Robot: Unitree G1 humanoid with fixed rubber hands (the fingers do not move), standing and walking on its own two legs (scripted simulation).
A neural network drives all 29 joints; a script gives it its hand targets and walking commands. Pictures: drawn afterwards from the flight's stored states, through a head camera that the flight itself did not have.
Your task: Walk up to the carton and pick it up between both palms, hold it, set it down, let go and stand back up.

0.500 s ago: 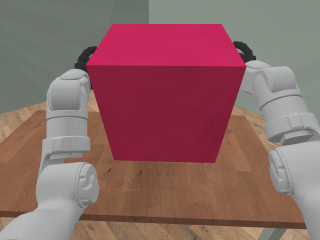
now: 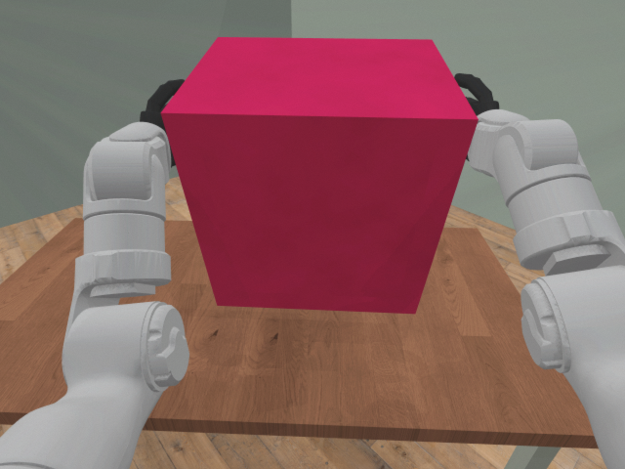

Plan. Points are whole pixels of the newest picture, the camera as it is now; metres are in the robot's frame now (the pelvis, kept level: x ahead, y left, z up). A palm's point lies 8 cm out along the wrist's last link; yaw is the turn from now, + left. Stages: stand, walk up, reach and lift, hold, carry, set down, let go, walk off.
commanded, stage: hold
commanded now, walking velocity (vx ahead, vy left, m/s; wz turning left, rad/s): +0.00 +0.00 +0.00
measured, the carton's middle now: (319, 179) +0.40 -0.01 +0.27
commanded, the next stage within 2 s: none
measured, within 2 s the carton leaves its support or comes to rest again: neither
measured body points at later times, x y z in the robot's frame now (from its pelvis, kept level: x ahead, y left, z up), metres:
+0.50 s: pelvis +0.00 +0.00 +0.00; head -0.10 +0.01 +0.44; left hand +0.38 +0.18 +0.33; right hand +0.37 -0.19 +0.34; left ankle +0.02 +0.12 -0.75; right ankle +0.01 -0.10 -0.75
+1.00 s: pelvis +0.00 +0.00 +0.00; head -0.10 +0.02 +0.44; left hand +0.38 +0.18 +0.33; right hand +0.37 -0.19 +0.34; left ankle +0.02 +0.12 -0.75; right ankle +0.01 -0.10 -0.75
